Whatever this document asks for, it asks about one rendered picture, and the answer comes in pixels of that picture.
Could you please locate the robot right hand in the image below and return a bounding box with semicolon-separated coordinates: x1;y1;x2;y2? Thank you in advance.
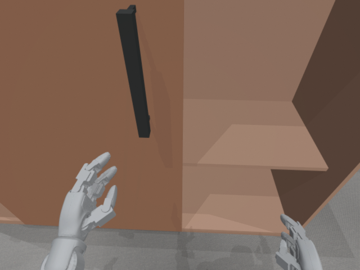
276;214;323;270

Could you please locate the handle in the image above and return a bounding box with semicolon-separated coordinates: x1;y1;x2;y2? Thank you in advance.
116;5;151;138

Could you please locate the left robot forearm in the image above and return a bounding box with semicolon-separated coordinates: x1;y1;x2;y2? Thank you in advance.
40;237;87;270

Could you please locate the robot left hand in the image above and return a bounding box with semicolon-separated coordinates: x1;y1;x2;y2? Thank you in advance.
58;152;117;241

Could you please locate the wardrobe door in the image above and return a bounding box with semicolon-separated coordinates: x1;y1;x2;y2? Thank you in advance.
0;0;184;232
0;203;17;218

